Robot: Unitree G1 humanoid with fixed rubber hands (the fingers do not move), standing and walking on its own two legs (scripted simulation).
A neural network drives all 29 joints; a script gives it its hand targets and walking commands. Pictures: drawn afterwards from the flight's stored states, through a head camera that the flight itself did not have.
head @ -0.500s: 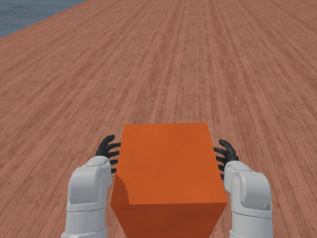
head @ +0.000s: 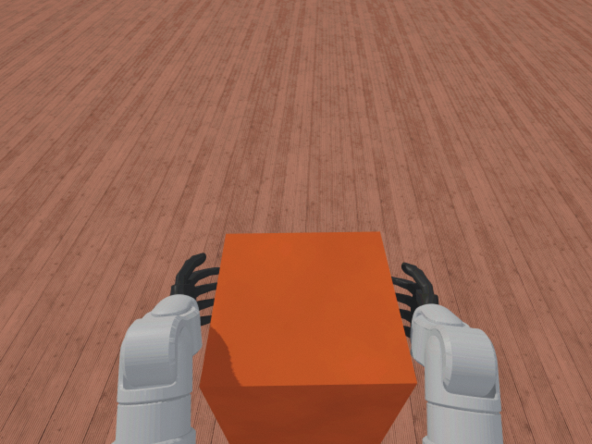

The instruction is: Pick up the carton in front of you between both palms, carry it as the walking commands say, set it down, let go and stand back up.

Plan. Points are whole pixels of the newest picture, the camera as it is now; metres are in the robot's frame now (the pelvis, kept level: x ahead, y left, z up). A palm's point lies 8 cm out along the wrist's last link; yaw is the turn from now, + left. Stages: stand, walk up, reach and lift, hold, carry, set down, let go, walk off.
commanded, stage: carry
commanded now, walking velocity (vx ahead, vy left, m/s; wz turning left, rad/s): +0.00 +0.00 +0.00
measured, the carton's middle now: (304, 345) +0.26 -0.01 -0.01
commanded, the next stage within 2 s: hold in 2.00 s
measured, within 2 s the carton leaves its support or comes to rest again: neither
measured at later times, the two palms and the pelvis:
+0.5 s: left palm (216, 186) +0.48 +0.14 +0.09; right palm (397, 189) +0.49 -0.16 +0.08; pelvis +0.21 -0.03 -0.01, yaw +3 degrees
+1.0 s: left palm (201, 209) +0.47 +0.16 +0.04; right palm (376, 207) +0.49 -0.13 +0.04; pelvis +0.21 -0.01 -0.01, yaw +4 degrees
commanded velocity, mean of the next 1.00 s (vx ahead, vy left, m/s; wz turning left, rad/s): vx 0.00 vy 0.00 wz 0.00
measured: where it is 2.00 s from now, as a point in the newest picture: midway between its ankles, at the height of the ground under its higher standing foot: outside the picture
